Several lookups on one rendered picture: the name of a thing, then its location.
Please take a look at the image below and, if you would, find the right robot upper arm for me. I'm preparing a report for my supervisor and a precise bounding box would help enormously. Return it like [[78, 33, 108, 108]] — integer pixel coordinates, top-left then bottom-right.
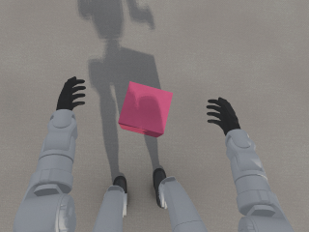
[[238, 215, 294, 232]]

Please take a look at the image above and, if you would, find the right robot forearm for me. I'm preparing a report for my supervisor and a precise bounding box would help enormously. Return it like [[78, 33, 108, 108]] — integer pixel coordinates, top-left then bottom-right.
[[225, 129, 294, 231]]

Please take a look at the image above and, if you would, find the left robot shin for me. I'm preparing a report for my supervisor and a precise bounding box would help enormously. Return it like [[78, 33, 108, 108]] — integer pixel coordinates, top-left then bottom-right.
[[103, 185, 124, 197]]

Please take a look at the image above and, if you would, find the carton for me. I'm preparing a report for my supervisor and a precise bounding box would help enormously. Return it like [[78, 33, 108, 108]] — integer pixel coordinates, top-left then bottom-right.
[[118, 81, 173, 138]]

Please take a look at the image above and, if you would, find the robot shin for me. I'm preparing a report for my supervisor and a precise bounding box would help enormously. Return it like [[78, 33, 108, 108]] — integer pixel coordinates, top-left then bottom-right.
[[103, 185, 124, 197], [158, 176, 180, 198]]

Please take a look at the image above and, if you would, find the robot left hand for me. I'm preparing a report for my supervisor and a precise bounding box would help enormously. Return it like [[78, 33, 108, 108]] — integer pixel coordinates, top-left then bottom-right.
[[56, 76, 86, 111]]

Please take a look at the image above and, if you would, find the right robot shin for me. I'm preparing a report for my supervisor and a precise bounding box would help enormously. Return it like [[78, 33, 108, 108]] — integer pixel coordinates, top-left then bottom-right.
[[158, 176, 180, 198]]

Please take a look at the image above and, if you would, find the left robot upper arm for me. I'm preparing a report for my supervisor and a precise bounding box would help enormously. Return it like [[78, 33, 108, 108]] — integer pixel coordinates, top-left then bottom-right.
[[14, 193, 77, 232]]

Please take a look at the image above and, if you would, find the robot right hand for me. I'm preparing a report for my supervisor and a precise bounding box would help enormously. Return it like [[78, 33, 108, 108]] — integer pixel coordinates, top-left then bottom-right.
[[206, 97, 240, 136]]

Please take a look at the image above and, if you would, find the left robot forearm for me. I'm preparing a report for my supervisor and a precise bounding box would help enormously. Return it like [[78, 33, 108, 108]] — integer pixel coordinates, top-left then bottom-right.
[[13, 109, 78, 232]]

